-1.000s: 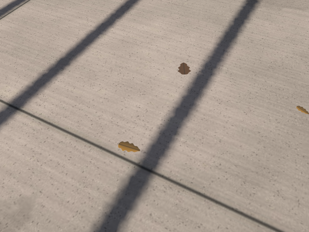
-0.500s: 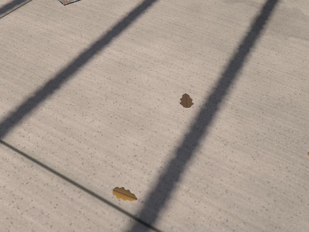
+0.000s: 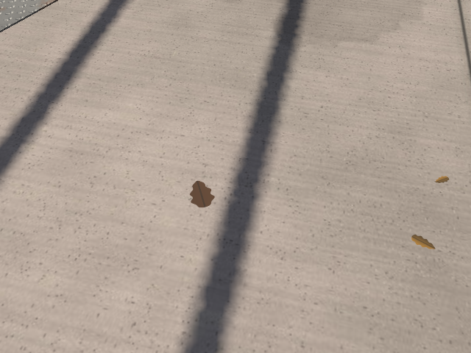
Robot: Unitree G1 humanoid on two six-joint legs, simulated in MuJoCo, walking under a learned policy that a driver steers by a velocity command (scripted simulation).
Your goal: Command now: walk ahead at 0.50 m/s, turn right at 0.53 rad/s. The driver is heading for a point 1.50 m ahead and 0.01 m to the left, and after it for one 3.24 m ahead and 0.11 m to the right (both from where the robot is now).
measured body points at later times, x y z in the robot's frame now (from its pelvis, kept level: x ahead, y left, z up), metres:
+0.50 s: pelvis +0.28 +0.04 +0.00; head +0.31 +0.05 +0.45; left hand +0.30 +0.31 -0.14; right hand +0.41 -0.23 -0.10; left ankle +0.37 +0.11 -0.73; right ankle +0.10 -0.04 -0.65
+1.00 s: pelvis +0.46 +0.00 +0.01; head +0.48 -0.02 +0.46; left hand +0.59 +0.22 -0.12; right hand +0.43 -0.23 -0.15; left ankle +0.39 +0.12 -0.70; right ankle +0.52 -0.08 -0.73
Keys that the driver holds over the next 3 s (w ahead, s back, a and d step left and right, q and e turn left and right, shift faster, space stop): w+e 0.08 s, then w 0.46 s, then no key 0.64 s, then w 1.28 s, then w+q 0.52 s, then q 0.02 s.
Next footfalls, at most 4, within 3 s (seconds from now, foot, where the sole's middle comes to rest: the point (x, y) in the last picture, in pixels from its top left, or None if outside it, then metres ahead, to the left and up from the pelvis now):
0.42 left None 0.41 0.11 -0.76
0.90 right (281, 321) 0.55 -0.11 -0.76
1.18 left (199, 336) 0.51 0.13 -0.76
1.94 left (230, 218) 0.90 0.04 -0.76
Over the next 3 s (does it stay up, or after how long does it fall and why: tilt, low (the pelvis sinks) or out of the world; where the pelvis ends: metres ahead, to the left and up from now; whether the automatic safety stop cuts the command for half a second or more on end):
stays up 1.29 -0.09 0.00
